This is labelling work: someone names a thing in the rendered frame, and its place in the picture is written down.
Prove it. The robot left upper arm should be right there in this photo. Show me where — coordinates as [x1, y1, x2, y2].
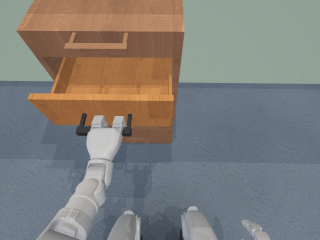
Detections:
[39, 229, 80, 240]

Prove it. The robot left hand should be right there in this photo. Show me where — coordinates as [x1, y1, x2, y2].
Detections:
[86, 115, 127, 162]

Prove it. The robot left thigh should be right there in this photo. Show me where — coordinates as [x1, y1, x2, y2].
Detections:
[107, 214, 141, 240]

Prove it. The robot right hand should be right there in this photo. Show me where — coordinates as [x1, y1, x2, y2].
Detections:
[241, 219, 271, 240]

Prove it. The drawer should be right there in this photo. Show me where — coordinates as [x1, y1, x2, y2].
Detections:
[28, 57, 174, 127]

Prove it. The robot left forearm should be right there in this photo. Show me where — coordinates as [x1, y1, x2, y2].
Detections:
[36, 158, 114, 240]

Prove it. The handle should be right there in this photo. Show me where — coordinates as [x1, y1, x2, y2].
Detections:
[75, 113, 132, 137]
[64, 43, 129, 56]

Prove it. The right robot shin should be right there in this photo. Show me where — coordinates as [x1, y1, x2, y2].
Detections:
[183, 206, 198, 240]

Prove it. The cabinet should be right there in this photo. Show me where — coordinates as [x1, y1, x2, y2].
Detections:
[16, 0, 185, 144]

